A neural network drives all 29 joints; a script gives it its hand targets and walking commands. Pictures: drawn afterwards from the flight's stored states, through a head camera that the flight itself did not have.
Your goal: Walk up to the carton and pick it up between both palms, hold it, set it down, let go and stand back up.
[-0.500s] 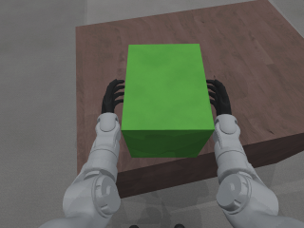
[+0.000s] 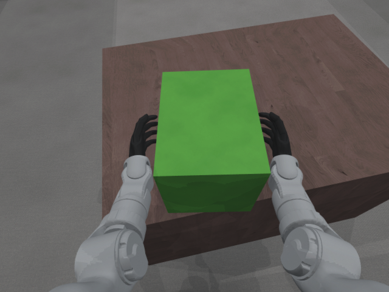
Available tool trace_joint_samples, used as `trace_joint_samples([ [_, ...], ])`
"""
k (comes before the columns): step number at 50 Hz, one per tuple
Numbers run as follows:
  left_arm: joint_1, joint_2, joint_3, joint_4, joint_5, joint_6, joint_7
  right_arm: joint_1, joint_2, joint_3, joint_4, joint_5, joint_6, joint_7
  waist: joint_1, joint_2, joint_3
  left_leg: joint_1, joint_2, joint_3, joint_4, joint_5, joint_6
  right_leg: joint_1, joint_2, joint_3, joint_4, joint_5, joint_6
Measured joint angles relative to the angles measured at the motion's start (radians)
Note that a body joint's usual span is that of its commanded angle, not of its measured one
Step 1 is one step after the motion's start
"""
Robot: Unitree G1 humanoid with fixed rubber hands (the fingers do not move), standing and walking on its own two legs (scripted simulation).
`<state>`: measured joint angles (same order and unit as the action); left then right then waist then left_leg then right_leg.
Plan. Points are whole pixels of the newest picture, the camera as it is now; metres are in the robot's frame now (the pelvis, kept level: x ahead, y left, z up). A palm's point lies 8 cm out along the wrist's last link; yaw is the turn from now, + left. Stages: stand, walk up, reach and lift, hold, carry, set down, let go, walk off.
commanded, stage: reach and lift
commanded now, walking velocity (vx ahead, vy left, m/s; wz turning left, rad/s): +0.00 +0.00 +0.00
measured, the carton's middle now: (207, 143) +0.46 -0.02 -0.03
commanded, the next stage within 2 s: none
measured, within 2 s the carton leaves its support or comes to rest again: leaves its support in 0.04 s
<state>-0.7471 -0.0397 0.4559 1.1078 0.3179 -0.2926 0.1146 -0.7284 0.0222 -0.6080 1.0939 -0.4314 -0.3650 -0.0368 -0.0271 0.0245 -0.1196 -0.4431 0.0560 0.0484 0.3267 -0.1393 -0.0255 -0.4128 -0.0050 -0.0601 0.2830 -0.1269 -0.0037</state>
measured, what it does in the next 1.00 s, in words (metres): stands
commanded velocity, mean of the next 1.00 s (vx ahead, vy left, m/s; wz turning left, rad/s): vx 0.00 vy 0.00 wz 0.00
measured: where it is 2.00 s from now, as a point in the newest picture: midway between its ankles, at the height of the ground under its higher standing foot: outside the picture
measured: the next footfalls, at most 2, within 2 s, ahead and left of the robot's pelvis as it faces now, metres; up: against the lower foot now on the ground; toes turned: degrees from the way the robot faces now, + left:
none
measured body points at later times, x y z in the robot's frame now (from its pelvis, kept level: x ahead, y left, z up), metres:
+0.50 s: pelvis -0.01 +0.00 +0.00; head +0.02 +0.00 +0.45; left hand +0.41 +0.14 +0.07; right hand +0.40 -0.17 +0.07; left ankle -0.01 +0.13 -0.75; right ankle -0.01 -0.12 -0.75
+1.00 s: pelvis -0.01 +0.01 +0.01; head -0.02 +0.02 +0.46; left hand +0.39 +0.16 +0.13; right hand +0.39 -0.15 +0.12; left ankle -0.01 +0.13 -0.75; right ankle -0.01 -0.12 -0.75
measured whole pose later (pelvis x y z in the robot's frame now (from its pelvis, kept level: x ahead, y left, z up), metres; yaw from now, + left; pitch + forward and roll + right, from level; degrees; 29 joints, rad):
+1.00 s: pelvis -0.01 +0.01 +0.01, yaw +1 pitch -1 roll -1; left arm -0.64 -0.06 0.31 0.59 0.28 0.23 0.07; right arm -0.65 -0.02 -0.23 0.83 -0.02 -0.01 -0.09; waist -0.04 -0.03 -0.02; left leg -0.13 0.04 0.03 0.29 -0.15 -0.02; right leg -0.08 -0.02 -0.07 0.23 -0.13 0.01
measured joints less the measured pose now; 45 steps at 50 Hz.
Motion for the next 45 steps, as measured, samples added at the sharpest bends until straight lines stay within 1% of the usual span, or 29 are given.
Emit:
trace_joint_samples([
  [7, -0.001, 0.011, -0.020, 0.017, -0.033, 0.009, 0.001, 0.003, -0.008, 0.045, 0.010, 0.044, 0.019, -0.013, 0.000, 0.000, 0.006, 0.035, -0.001, 0.001, -0.003, 0.002, 0.000, 0.032, -0.001, 0.000, 0.001, 0.000, 0.000],
  [12, -0.004, 0.015, -0.032, 0.019, -0.052, 0.021, 0.001, 0.007, -0.012, 0.081, -0.002, 0.080, 0.042, -0.018, 0.005, -0.001, 0.005, 0.060, -0.002, 0.004, -0.006, 0.002, 0.001, 0.056, -0.002, 0.002, 0.002, -0.001, 0.001],
  [19, 0.002, 0.018, -0.045, -0.006, -0.066, 0.059, -0.004, 0.011, -0.014, 0.123, -0.016, 0.120, 0.077, -0.028, 0.003, -0.007, 0.021, 0.109, -0.005, 0.004, -0.014, 0.002, 0.004, 0.103, -0.005, 0.002, -0.004, -0.003, 0.003],
  [22, 0.018, 0.018, -0.066, -0.039, -0.078, 0.083, -0.004, 0.017, -0.015, 0.147, -0.025, 0.144, 0.088, -0.030, 0.002, -0.009, 0.023, 0.122, -0.005, 0.004, -0.012, -0.001, 0.004, 0.119, -0.005, 0.002, -0.007, -0.003, 0.004],
  [27, 0.040, 0.009, -0.088, -0.102, -0.082, 0.130, -0.001, 0.034, -0.025, 0.206, -0.057, 0.206, 0.121, -0.033, 0.007, -0.010, 0.033, 0.154, -0.004, 0.006, -0.011, -0.007, 0.005, 0.156, -0.004, 0.003, -0.018, -0.002, 0.006],
  [37, 0.092, 0.001, -0.141, -0.264, -0.113, 0.275, -0.001, 0.061, -0.044, 0.328, -0.135, 0.344, 0.219, -0.046, 0.006, -0.016, 0.042, 0.212, -0.008, -0.001, -0.017, -0.011, 0.007, 0.221, -0.006, -0.001, -0.032, -0.005, 0.009],
  [41, 0.095, 0.000, -0.150, -0.335, -0.103, 0.351, -0.005, 0.058, -0.049, 0.354, -0.169, 0.380, 0.268, -0.050, 0.001, -0.023, 0.058, 0.245, -0.011, -0.006, -0.022, -0.011, 0.008, 0.256, -0.008, -0.004, -0.039, -0.004, 0.010],
  [45, 0.093, -0.009, -0.142, -0.405, -0.077, 0.431, -0.020, 0.059, -0.047, 0.362, -0.209, 0.393, 0.322, -0.053, -0.003, -0.038, 0.073, 0.277, -0.015, -0.008, -0.031, -0.008, 0.009, 0.287, -0.010, -0.005, -0.042, -0.006, 0.011],
])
